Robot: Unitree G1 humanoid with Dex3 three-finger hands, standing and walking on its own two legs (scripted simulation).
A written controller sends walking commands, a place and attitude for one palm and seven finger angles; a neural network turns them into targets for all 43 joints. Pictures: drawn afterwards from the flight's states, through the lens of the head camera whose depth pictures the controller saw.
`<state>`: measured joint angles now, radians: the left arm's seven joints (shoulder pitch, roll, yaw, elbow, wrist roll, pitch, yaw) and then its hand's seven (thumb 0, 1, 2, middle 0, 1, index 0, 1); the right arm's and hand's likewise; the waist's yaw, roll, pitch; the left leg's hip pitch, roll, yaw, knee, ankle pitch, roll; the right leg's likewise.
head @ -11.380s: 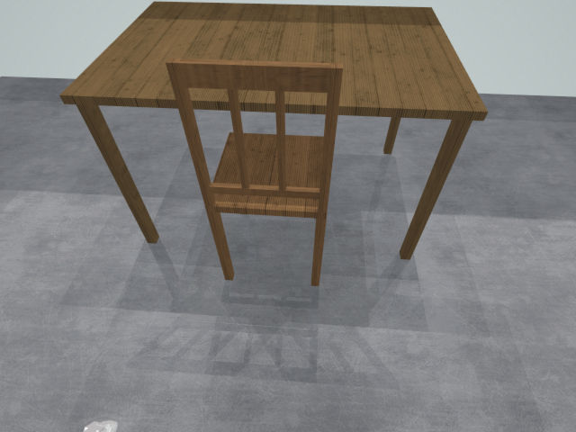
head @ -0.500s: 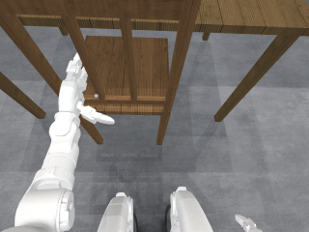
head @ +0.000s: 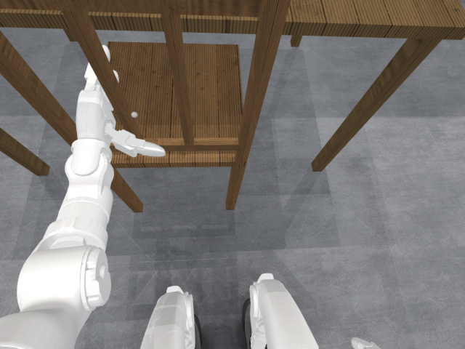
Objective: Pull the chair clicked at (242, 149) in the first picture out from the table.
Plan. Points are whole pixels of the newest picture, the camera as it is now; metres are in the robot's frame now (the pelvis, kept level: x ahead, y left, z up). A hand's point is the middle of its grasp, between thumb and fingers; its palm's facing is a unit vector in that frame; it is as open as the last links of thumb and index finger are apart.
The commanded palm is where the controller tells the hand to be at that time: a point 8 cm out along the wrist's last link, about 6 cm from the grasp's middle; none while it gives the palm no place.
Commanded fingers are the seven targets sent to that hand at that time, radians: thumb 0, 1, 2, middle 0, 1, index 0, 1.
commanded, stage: push the fingers through the gap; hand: left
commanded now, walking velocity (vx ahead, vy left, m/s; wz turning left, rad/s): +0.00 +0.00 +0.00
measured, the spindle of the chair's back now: (115, 94) +0.53 +0.16 +0.04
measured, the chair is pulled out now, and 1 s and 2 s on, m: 0.00 0.00 0.02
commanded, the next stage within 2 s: hook a spindle and tug to test in 0.36 s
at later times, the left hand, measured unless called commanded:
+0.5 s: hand (133, 115) +0.49 +0.13 +0.03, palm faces -0.03 -1.00 -0.04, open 16.9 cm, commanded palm +0.46 +0.18 +0.03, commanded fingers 0.00 -0.50 0.30 -0.11 -0.24 -0.11 -0.24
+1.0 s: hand (129, 116) +0.49 +0.14 +0.03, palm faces -0.02 -1.00 -0.04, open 12.6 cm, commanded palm +0.46 +0.18 +0.03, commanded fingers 0.00 0.23 0.61 -0.50 -1.45 -0.50 -1.45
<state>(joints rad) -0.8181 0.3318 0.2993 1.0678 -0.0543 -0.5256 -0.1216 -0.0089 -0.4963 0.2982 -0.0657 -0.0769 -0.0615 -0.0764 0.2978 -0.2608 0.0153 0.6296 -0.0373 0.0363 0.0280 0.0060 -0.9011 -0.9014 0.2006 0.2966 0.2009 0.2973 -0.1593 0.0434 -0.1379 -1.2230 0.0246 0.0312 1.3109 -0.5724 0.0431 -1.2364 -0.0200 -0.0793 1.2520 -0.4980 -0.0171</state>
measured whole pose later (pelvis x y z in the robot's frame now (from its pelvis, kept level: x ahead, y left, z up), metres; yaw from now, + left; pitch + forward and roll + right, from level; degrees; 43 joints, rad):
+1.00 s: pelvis +0.00 +0.00 +0.00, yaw +0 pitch +27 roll -2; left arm -0.78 0.32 0.28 1.03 -0.08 -0.53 -0.10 -0.01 -0.24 0.41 -0.38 -1.09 -0.33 -1.09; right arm 0.29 -0.25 0.01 0.62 -0.04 0.07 0.04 0.01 -0.90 -0.90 0.20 0.30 0.20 0.30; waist -0.15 0.04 -0.14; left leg -1.20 0.02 0.03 1.30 -0.58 0.04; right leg -1.21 -0.02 -0.08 1.24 -0.50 -0.02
